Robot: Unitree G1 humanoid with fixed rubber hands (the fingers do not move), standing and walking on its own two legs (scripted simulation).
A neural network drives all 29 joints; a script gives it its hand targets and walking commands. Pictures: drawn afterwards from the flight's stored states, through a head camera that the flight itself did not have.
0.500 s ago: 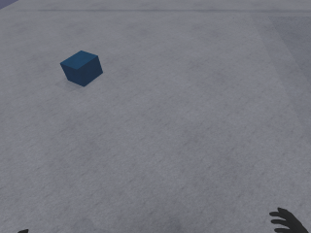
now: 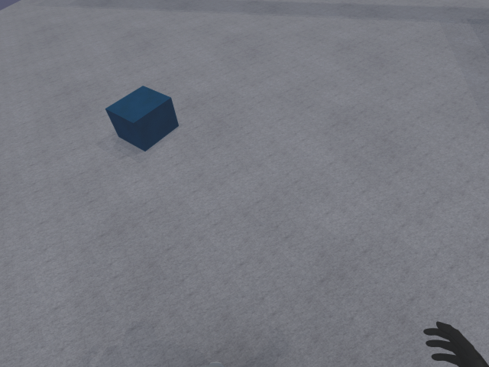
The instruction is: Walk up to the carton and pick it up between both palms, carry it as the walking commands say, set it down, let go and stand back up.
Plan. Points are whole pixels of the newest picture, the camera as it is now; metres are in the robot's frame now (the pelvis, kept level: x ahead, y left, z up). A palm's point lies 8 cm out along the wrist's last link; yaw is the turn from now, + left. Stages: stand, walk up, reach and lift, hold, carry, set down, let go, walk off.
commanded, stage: walk up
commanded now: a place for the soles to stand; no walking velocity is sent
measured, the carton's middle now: (144, 117) +1.59 +0.73 -0.64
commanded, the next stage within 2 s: none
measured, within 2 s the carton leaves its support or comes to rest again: neither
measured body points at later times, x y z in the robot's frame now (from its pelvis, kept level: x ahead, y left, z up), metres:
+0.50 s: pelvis +0.27 +0.00 +0.03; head +0.29 -0.04 +0.48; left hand +0.29 +0.38 -0.01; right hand +0.46 -0.30 -0.07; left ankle +0.33 +0.19 -0.66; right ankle +0.25 -0.13 -0.72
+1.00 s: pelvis +0.51 +0.09 +0.00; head +0.53 +0.07 +0.45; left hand +0.52 +0.47 -0.05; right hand +0.69 -0.22 -0.09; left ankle +0.48 +0.21 -0.68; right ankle +0.56 -0.04 -0.72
